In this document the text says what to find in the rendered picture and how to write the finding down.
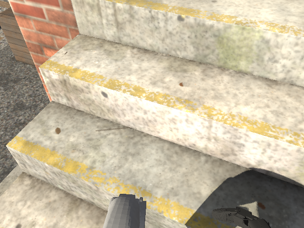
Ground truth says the robot right hand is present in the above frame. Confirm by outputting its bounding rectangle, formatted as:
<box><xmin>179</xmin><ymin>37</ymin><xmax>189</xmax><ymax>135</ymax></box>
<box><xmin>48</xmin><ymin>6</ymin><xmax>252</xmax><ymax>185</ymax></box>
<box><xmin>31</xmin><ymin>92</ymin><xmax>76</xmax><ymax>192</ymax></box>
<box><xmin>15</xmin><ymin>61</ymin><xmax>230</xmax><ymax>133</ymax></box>
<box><xmin>212</xmin><ymin>206</ymin><xmax>271</xmax><ymax>228</ymax></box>

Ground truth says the robot left thigh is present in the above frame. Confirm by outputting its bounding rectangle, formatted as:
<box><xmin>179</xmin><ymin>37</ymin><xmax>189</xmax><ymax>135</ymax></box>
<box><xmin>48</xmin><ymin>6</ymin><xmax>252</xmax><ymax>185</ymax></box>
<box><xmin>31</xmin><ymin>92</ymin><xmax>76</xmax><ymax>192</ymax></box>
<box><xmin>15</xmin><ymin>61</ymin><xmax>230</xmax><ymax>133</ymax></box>
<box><xmin>103</xmin><ymin>194</ymin><xmax>146</xmax><ymax>228</ymax></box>

